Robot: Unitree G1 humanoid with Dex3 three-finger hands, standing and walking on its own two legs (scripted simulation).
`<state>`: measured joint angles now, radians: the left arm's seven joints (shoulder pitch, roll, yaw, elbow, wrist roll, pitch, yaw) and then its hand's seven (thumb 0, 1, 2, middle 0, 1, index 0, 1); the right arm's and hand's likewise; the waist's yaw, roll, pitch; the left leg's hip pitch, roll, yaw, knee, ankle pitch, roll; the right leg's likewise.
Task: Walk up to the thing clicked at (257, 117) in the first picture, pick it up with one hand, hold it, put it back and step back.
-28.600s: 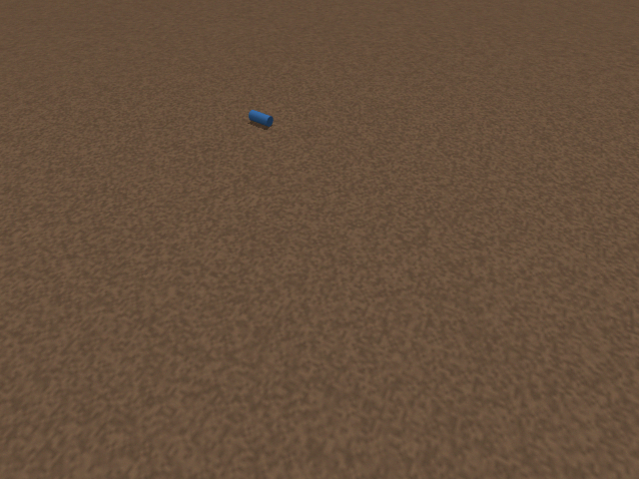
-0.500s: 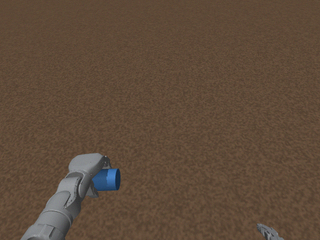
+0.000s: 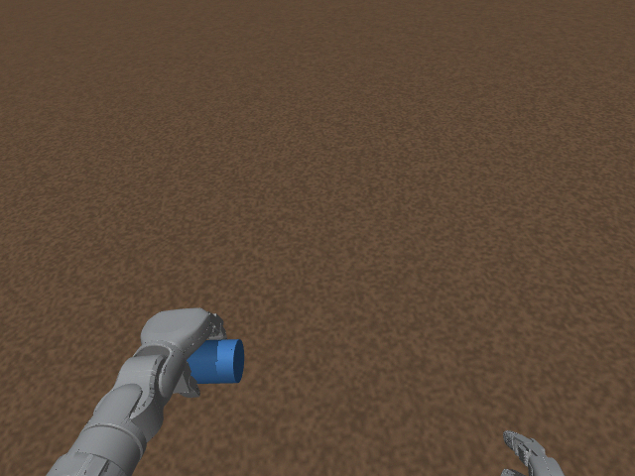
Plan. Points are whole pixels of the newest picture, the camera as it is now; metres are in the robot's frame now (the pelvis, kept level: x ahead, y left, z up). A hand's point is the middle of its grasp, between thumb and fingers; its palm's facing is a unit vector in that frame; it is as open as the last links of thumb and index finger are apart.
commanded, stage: hold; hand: left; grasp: from above
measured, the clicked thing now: (194, 361) +0.30 +0.22 -0.06
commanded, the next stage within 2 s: crouch in 0.42 s
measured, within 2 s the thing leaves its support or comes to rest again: neither
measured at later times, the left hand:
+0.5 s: hand (184, 360) +0.29 +0.22 -0.03, palm faces -0.44 -0.07 -0.90, open 8.9 cm
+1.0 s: hand (197, 387) +0.29 +0.24 -0.14, palm faces -0.44 -0.01 -0.90, open 8.8 cm
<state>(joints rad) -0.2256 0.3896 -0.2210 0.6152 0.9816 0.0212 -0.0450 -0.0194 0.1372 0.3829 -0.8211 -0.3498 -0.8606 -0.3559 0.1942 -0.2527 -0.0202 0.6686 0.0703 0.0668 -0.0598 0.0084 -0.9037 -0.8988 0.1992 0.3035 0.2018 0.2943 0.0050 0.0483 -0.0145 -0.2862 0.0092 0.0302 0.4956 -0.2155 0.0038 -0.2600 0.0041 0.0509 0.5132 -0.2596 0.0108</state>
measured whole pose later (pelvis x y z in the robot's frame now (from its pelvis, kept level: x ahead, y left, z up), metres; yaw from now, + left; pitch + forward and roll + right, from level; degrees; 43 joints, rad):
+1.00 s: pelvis -0.01 +0.00 -0.04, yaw +1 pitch +12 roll -1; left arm -0.37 0.37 -0.17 0.96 1.13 -0.05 0.26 -0.02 0.14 0.37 -0.81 -0.40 -0.84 -0.40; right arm 0.22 -0.26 -0.07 0.70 0.02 0.06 -0.02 0.01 -0.90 -0.90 0.20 0.30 0.20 0.29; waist -0.03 0.01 -0.08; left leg -0.73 0.01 0.00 0.88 -0.36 0.00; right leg -0.68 0.01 0.02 0.88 -0.40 0.01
